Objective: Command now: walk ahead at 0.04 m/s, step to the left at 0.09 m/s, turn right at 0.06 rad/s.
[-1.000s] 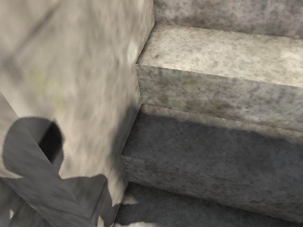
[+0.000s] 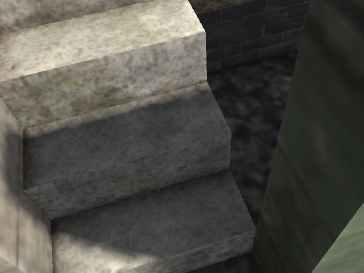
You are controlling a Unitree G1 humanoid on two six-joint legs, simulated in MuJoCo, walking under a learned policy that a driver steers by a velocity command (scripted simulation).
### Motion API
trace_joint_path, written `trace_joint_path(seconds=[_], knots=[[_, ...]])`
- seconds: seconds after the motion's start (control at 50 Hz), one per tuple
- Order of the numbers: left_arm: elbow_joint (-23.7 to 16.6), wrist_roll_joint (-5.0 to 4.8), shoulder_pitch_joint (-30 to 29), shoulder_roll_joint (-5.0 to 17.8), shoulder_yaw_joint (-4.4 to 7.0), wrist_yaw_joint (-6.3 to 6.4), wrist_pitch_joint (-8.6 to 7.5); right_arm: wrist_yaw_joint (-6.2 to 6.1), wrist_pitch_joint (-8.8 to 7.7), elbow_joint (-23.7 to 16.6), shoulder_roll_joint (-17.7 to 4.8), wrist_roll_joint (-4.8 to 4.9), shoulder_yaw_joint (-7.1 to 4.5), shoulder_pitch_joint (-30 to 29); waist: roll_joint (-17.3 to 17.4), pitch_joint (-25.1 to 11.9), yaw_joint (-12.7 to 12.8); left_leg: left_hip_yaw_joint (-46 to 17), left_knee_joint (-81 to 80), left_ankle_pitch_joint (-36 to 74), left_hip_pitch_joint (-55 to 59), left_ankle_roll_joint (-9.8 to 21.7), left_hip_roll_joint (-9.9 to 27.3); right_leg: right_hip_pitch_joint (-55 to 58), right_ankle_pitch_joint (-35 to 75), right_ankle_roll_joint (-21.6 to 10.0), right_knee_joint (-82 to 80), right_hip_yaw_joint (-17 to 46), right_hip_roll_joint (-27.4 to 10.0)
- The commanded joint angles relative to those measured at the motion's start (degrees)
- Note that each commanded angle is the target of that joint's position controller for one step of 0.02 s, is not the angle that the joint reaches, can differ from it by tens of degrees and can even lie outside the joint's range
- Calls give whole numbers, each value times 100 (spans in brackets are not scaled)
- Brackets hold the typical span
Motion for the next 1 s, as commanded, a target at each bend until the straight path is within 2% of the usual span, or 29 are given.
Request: trace_joint_path(seconds=[0.02, 0.04, 0.06, 0.08, 0.1, 0.18, 0.26, 0.28, 0.3, 0.32, 0.34, 0.36, 0.38, 0.4, 0.44, 0.48, 0.52, 0.58, 0.62, 0.66, 0.72, 0.8, 0.88, 0.9, 0.92, 0.94, 0.96, 0.98, 1.0], knots=[[-238, -48, 74, 743, 223, -41, -222, 55, 22, -538, -293, 257, -112, -343, -1150, -355, 253, -248, -786, -39, -204, 80, 274, 1008, 253, -833, -968, 1851, -1791], [-253, -117, 69, 999, 299, -9, -283, 45, 24, -630, -538, 260, -185, -481, -1045, -345, 344, -396, -573, -121, -500, 63, 279, 1091, 99, -1054, -991, 2143, -2152], [-89, 254, 1002, 1263, 450, 38, -148, 172, 146, -371, -555, 15, -214, -293, -716, -403, 796, -469, -741, -338, -399, 245, -299, 1433, 1236, -980, -1110, 1734, -2091], [66, 253, 1011, 1540, 554, 70, -161, 229, 122, -313, -477, 47, -248, -81, -883, -351, 612, -710, -698, -395, -466, 341, -373, 1582, 1527, -1007, -1049, 1685, -2106], [96, 197, 981, 1546, 582, 96, -144, 286, 87, -311, -527, 46, -292, -61, -839, -365, 567, -753, -398, -492, -568, 403, -411, 1709, 1548, -1040, -995, 1677, -2200], [259, 25, 824, 1204, 572, 159, -262, 485, 258, -383, -483, -68, -343, -270, -752, -372, 426, -759, 274, -318, -669, 467, -203, 1431, 338, -970, -1214, 1578, -2405], [384, 89, 696, 1421, 715, 238, -240, 459, 255, -509, -162, 32, -171, -231, -1310, -408, 332, -267, -1062, -626, -60, 570, 118, 1171, 292, -609, -1199, 754, -2184], [332, 67, 397, 1529, 768, 177, -178, 475, 192, -431, -202, 199, -168, -38, -1725, -413, 241, -85, -1921, -659, 706, 554, 130, 824, 353, -431, -1109, 286, -1885], [208, 154, 277, 1464, 755, 127, -84, 536, 133, -320, -367, 306, -194, 135, -1943, -542, 271, 182, -2659, -646, 1442, 571, -55, 561, 408, -413, -912, 24, -1706], [180, 139, 211, 1357, 719, 99, -31, 483, 104, -118, -435, 297, -213, 480, -1935, -585, 152, 461, -3573, -86, 2005, 595, -198, 464, 253, -361, -492, -155, -1512], [176, 133, 466, 1084, 629, 96, -36, 399, 47, 113, -568, 205, -289, 709, -1213, -691, 171, 711, -3905, 105, 2743, 522, -576, 4, -332, -197, 377, -506, -1126], [90, 349, 563, 655, 504, 102, -58, 356, -103, 224, -666, 81, -277, 1075, 118, -618, -11, -175, -4204, -364, 3294, 584, -13, -1073, -2024, -38, 1883, -1047, -592], [-446, 353, 424, 304, 345, 58, -9, 335, -244, -237, -1628, 61, -359, 1086, 2027, -571, 133, -3279, -5054, -507, 3017, 1386, 1964, -2335, -2959, 305, 3020, -987, -85], [-543, 312, -297, 1006, 491, 81, 24, 264, -224, -114, -1292, 29, -365, 1191, 1087, -247, -342, -3378, -5311, -1407, 2481, 1892, 1912, -2448, -2067, 258, 3316, -167, -400], [-286, 74, -82, 1039, 497, 0, 37, 138, -213, -118, -976, 99, -261, 515, 783, 266, 90, -2467, -5249, -841, 2361, 1634, 1282, -2210, -991, 257, 3144, -131, -576], [117, 99, 305, 1011, 477, -73, 69, 21, -241, -139, -710, 181, -158, 301, 629, -1, 212, -1815, -5045, 909, 2635, 1444, 940, -1683, -326, 323, 3074, -214, -537], [299, 166, 379, 1045, 442, -166, -5, 101, -379, 50, -737, 197, -179, 642, 273, -232, 144, -1620, -4931, 1703, 2995, 1553, 904, -1646, -21, 353, 2870, -280, -453], [356, 221, -49, 1001, 430, -196, -38, 80, -541, 142, -633, 191, -172, 998, 468, -104, -121, -1820, -4936, 1657, 3379, 1634, 986, -2001, 267, 421, 2518, -229, -367], [318, 214, -373, 845, 367, -176, -48, 26, -604, 109, -664, 159, -183, 963, 507, 62, -81, -1736, -4515, 3364, 3172, 1589, 1031, -1854, 289, 449, 2250, -177, -351], [295, 180, -554, 767, 319, -197, -10, 26, -559, 158, -678, 171, -225, 1219, 417, -144, -156, -1730, -4085, 4615, 3228, 1548, 1059, -1775, 60, 498, 2189, -320, -250], [205, 113, -882, 720, 304, -245, 105, -102, -487, 67, -641, 194, -226, 1244, 555, -277, -180, -2092, -3980, 4469, 3157, 1501, 995, -1620, 24, 505, 2020, -225, -184], [178, 13, -1105, 713, 275, -173, 82, -161, -343, -66, -730, 44, -380, 967, 587, -286, -233, -2174, -3735, 4405, 2802, 1196, 840, -1054, -301, 447, 1712, -290, -147], [283, -84, -823, 608, 325, -134, 56, -190, -243, -96, -612, 88, -375, 599, 684, -250, -99, -2333, -3739, 3614, 2330, 1027, 577, 251, -336, 334, 42, -342, -43], [377, -46, -508, 577, 367, -115, 51, -132, -247, -103, -593, 133, -326, 469, 696, -278, 108, -2287, -3592, 3514, 2257, 1011, 469, 709, -110, 258, -826, -441, -48], [446, 44, -372, 627, 410, -71, 4, -94, -283, 1, -433, 159, -260, 604, 348, -313, 92, -2168, -3350, 3293, 2008, 879, 334, 1347, 549, 227, -1400, -438, -238], [425, 187, -367, 687, 420, 14, -52, -61, -368, 93, -114, 205, -154, 834, -395, -620, 124, -1818, -2745, 2286, 1413, 698, 246, 2277, 1731, 35, -1277, -69, -986], [417, 178, -389, 855, 384, -24, -25, -118, -398, 21, 116, 316, -48, 1134, -1547, -1145, 78, -974, -2065, -1342, 837, 464, -395, 2554, 3539, -806, -1022, 987, -2171], [490, 12, -202, 349, 219, -65, -31, -230, -320, 119, -186, 170, -85, 903, -1148, -1367, 273, -565, -1307, -2399, 1543, 331, -545, 1760, 3894, -1242, -1164, 1189, -2384], [576, -5, -340, 195, 126, -85, -94, -276, -252, 202, -154, 85, -80, 841, -866, -1009, 97, -474, -1008, -2245, 1707, 249, -403, 1310, 4131, -1249, -1139, 846, -2170]])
